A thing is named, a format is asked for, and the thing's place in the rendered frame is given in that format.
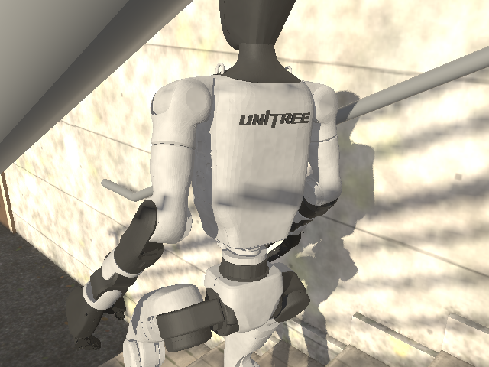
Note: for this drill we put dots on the left robot thigh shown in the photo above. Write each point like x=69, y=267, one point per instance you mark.
x=176, y=315

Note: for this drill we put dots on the robot right upper arm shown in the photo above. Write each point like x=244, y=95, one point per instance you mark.
x=324, y=185

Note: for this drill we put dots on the robot left forearm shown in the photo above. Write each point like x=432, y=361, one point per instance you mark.
x=121, y=267

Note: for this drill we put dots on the robot right forearm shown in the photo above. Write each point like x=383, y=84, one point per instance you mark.
x=307, y=213

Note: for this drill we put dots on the left robot hand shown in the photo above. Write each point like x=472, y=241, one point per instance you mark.
x=83, y=319

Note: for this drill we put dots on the robot left upper arm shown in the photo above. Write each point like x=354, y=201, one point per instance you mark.
x=176, y=110

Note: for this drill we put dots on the humanoid robot head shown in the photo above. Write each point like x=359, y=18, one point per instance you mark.
x=253, y=27

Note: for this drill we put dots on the right robot hand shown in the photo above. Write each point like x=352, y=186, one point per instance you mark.
x=287, y=244

